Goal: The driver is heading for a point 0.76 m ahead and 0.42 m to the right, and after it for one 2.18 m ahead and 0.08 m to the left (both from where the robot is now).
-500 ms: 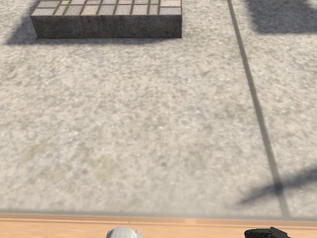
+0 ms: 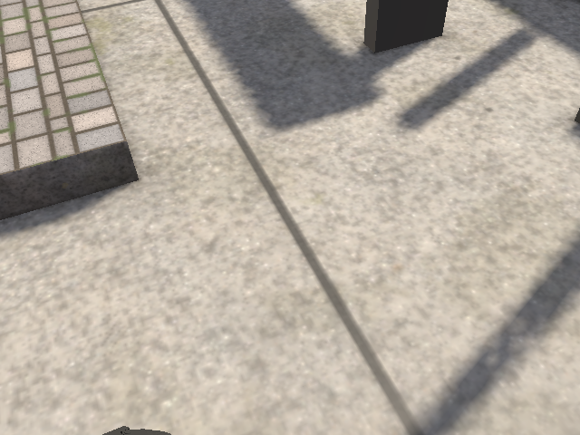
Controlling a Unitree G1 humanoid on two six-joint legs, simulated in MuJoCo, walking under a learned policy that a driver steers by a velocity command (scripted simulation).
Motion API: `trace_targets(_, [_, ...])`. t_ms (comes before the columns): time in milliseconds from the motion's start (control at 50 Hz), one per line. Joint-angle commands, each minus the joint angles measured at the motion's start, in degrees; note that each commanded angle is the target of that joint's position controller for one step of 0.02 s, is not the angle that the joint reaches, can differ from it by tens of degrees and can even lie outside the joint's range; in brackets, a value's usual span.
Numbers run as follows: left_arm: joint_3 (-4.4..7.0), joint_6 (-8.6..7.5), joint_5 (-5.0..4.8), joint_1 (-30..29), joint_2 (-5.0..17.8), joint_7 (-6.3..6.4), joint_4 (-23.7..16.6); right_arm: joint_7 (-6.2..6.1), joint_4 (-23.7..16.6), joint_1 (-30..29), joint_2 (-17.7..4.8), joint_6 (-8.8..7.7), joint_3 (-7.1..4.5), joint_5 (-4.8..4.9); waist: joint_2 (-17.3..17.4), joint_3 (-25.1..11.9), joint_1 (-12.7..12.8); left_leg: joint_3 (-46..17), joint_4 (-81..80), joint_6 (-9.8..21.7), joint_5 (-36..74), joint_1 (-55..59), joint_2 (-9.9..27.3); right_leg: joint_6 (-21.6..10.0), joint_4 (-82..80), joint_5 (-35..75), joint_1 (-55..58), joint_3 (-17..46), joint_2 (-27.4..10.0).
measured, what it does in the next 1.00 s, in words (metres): walks ahead, turning right: right foot, then left foot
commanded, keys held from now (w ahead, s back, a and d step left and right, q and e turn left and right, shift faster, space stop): w+e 0.14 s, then w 0.50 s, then w+e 0.28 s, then e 0.08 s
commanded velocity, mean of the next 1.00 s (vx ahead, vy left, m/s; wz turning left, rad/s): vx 0.49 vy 0.00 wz -0.33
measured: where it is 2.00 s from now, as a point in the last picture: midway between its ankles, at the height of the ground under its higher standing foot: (341, 353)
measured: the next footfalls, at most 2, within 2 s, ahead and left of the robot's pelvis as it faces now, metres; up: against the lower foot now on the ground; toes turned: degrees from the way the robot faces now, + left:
right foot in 0.18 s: +0.27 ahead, -0.15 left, +0.00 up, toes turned -7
left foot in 0.66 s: +0.61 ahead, +0.03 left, +0.00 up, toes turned -9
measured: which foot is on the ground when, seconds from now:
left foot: down 0.00-0.22, up 0.24-0.64, down 0.66-1.00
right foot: up 0.00-0.16, down 0.18-0.68, up 0.70-1.00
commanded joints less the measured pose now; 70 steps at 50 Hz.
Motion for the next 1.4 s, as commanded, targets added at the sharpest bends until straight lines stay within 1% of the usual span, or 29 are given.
trace_targets(20, [-0.10,0.61,-0.89,-4.7,0.3,-0.15,-2.2,1.30,-3.2,-1.7,-7.8,-1.30,-1.51,-0.15,3.8,4.8,1.2,-2.6,-11.7,9.4,30.2,0.2,13.3,1.6,-14.2,1.0,11.1,-1.8,1.2])
trace_targets(120, [1.23,1.21,0.08,-5.0,2.2,2.37,-2.0,1.98,-3.1,0.1,-10.0,-0.30,-3.56,0.83,5.4,6.8,2.6,-2.0,-6.6,10.5,46.4,19.1,18.2,1.6,-27.1,-7.2,11.8,-2.7,4.8])
trace_targets(160, [2.68,0.11,-1.07,-2.4,5.0,3.31,-1.6,1.15,-3.9,-1.3,-11.6,0.88,-4.55,0.85,5.6,5.5,5.1,0.0,1.0,9.3,56.5,18.7,17.5,-0.3,-35.0,-4.3,21.6,-5.4,9.2])
trace_targets(200, [5.06,-1.22,-1.56,11.0,10.7,5.96,0.8,1.34,-4.0,2.9,-7.9,0.66,-3.35,-1.44,2.7,-7.1,7.4,1.3,21.5,3.4,51.1,-2.3,13.2,-8.8,-24.7,14.3,56.7,-0.5,8.6])
trace_targets(220, [5.46,-0.28,-1.47,28.1,12.6,7.09,4.9,3.06,-5.4,6.7,-4.3,-0.03,-1.33,-1.75,-7.5,-19.2,11.3,-2.1,38.2,-2.2,14.4,-23.5,5.6,-18.8,-31.6,11.5,84.0,23.2,-3.7])
trace_targets(240, [5.69,0.07,-0.14,35.6,12.0,7.28,8.8,5.07,-5.8,-1.0,-5.7,0.33,-2.00,0.53,-4.4,-15.0,15.3,-11.3,50.4,-2.0,-12.8,-35.4,-0.6,-18.0,-42.1,9.0,86.4,35.9,-8.9])
trace_targets(260, [7.23,-0.68,0.35,33.9,13.2,7.63,10.0,5.40,-7.9,-10.1,-4.7,0.40,-2.18,1.94,-1.9,-3.4,16.2,-18.5,56.7,0.3,-10.1,-44.9,1.1,-12.8,-45.1,5.1,79.5,30.2,-7.3])
trace_targets(280, [6.72,-0.97,-0.72,28.3,10.4,7.66,9.8,4.52,-8.6,-13.2,-7.1,0.07,-3.00,0.95,-3.0,1.0,13.7,-20.1,58.6,1.4,-5.3,-44.9,3.8,-11.3,-46.1,2.6,68.8,25.1,-5.9])
trace_targets(300, [4.90,-0.15,-5.68,15.1,6.9,6.66,4.2,0.84,-12.8,-16.7,-10.4,-1.42,-5.02,9.74,-1.6,5.4,6.7,-18.3,57.3,0.8,-2.0,-39.4,4.0,-11.4,-48.0,13.7,54.0,24.8,-7.1])
trace_targets(340, [2.78,0.25,-4.85,11.0,0.9,6.32,3.1,-0.64,-11.0,-10.8,-8.1,-1.07,-4.91,7.94,-1.0,1.9,2.1,-19.7,53.7,1.0,0.5,-30.6,7.2,-9.4,-50.3,10.7,43.8,16.8,-4.8])
trace_targets(440, [3.51,0.36,-3.15,15.7,5.6,8.45,3.5,-0.21,-12.9,-17.3,-4.1,1.25,-3.94,4.74,-0.8,6.1,3.2,-17.6,31.9,-0.7,13.2,-29.5,7.7,-8.2,-55.2,3.3,33.2,9.4,-2.0])
trace_targets(580, [4.59,0.14,-4.98,22.9,7.9,8.80,6.6,1.09,-14.7,-27.9,-7.9,1.48,-4.27,5.85,-2.1,8.8,6.9,-18.0,11.3,0.8,20.9,-27.2,4.1,-5.3,-52.9,-3.3,46.1,9.6,-5.1])
trace_targets(620, [5.06,0.92,-4.52,22.3,8.5,8.99,6.8,1.44,-14.2,-25.7,-9.3,1.08,-4.82,5.58,-2.8,7.9,5.3,-17.2,9.5,2.4,16.2,-24.3,3.1,-3.9,-48.5,4.1,50.2,9.3,-5.7])
trace_targets(660, [4.63,1.60,-3.91,21.4,7.0,9.02,6.2,1.27,-10.5,-13.6,-12.3,0.78,-6.60,4.98,-2.5,0.5,-0.3,-15.5,9.4,4.8,13.5,-7.3,1.0,-1.6,-33.6,19.0,48.5,6.7,-1.1])
trace_targets(680, [3.75,1.82,-2.90,21.7,4.9,8.98,4.6,1.13,-8.4,-2.9,-16.1,0.64,-7.54,4.29,3.6,-8.1,-3.7,-26.3,11.0,7.9,14.9,10.1,10.7,0.1,-15.9,5.8,37.5,4.1,3.3])
trace_targets(700, [2.05,0.77,-4.05,30.5,-1.7,8.55,5.2,1.59,-6.7,1.2,-19.0,0.96,-8.36,4.29,22.4,-15.6,-0.7,-53.0,1.8,16.4,2.0,28.1,22.8,4.2,4.1,-27.0,16.6,2.5,11.9])
trace_targets(720, [3.24,-0.09,-4.82,28.3,3.7,8.41,6.4,1.48,-7.3,0.4,-13.6,1.10,-7.01,4.84,15.8,-14.4,-2.3,-58.9,-2.3,15.2,-7.1,26.8,22.1,3.7,12.8,-29.6,10.3,9.4,9.6])
trace_targets(740, [4.23,-0.50,-5.72,21.1,7.1,8.42,4.5,1.03,-8.3,-4.4,-11.1,1.03,-6.31,4.84,9.7,-6.5,-2.6,-49.1,-2.6,12.4,-6.1,18.9,21.0,3.1,14.2,-24.3,7.2,8.8,7.2])
trace_targets(780, [4.65,-0.06,-5.03,14.6,6.5,9.27,2.5,1.04,-8.7,-11.8,-9.0,0.77,-5.64,3.77,3.6,0.8,0.7,-36.5,-5.7,10.7,4.6,3.4,17.4,2.7,9.4,-16.1,11.7,6.3,2.2])
trace_targets(820, [5.03,1.25,-5.10,16.5,4.6,9.24,2.7,1.21,-7.6,-12.5,-6.6,0.45,-5.15,3.23,6.3,2.4,3.1,-28.9,-8.7,9.5,9.0,-1.7,14.4,2.1,5.6,-13.6,16.3,6.3,0.4])
trace_targets(1040, [3.92,2.80,-3.56,1.5,1.0,6.83,-3.9,-2.08,-4.9,-9.3,-12.0,2.27,-6.32,4.30,4.6,6.9,1.6,-6.4,-7.2,6.4,41.4,-0.9,11.8,3.9,-24.2,5.8,18.7,-2.2,3.0])
trace_targets(1160, [5.83,3.45,-3.62,8.0,6.1,5.18,-5.4,-3.04,-6.3,-11.4,-15.3,5.13,-7.78,6.38,6.8,2.4,6.3,-5.4,11.8,4.9,56.9,8.1,13.8,-0.5,-33.8,-5.1,28.5,-6.5,8.9])
trace_targets(1180, [7.12,3.12,-3.60,14.7,8.9,5.64,-3.7,-2.89,-6.8,-11.6,-14.8,5.39,-7.67,6.41,4.4,-0.7,9.5,-4.4,22.8,2.5,50.9,5.3,10.8,-2.5,-40.6,2.4,38.1,-5.6,10.4])
trace_targets(1200, [8.47,3.33,-3.11,18.4,14.2,7.12,-3.5,-2.32,-8.2,-10.2,-12.1,5.04,-6.75,4.22,-4.2,-5.9,9.7,-4.6,39.7,-1.0,23.7,-9.6,6.9,-6.7,-37.4,27.5,54.3,7.9,0.7])
trace_targets(1220, [7.95,3.17,-1.77,15.0,17.3,7.69,-5.5,-0.96,-9.8,-4.3,-7.0,4.02,-4.81,2.49,-13.0,-13.6,3.5,-11.5,58.9,-3.9,-25.5,-28.8,-3.4,-20.1,-34.9,49.7,70.3,31.8,-14.8])
trace_targets(1240, [6.40,3.56,-1.68,16.3,12.0,7.59,-6.4,0.36,-8.7,-5.5,-10.3,3.15,-5.21,4.61,-5.9,-20.2,6.9,-21.7,62.5,-2.8,-23.0,-29.7,-0.7,-20.5,-38.5,38.9,67.9,30.4,-15.2])
trace_targets(1260, [5.28,3.44,-2.20,11.5,8.3,7.57,-7.2,0.70,-9.2,-9.3,-11.2,3.33,-5.49,6.50,-3.6,-13.0,6.4,-21.0,60.4,-2.3,-18.3,-33.0,2.1,-17.1,-39.6,31.9,62.2,22.6,-12.5])
trace_targets(1300, [3.22,3.27,-3.14,6.1,2.4,7.52,-6.4,-0.55,-7.6,-11.4,-10.5,4.91,-5.72,5.13,1.7,-4.9,3.5,-20.6,49.1,-2.7,-12.0,-28.1,6.4,-10.7,-43.1,19.3,46.8,13.7,-7.1])
trace_targets(1400, [3.69,2.28,-0.38,3.3,5.2,8.34,-3.3,-1.93,-6.1,-9.4,-8.2,7.23,-5.16,5.06,-4.2,-2.6,0.8,-18.5,33.0,-4.1,-4.4,-13.7,5.1,-9.1,-46.9,17.7,33.6,3.8,-3.6])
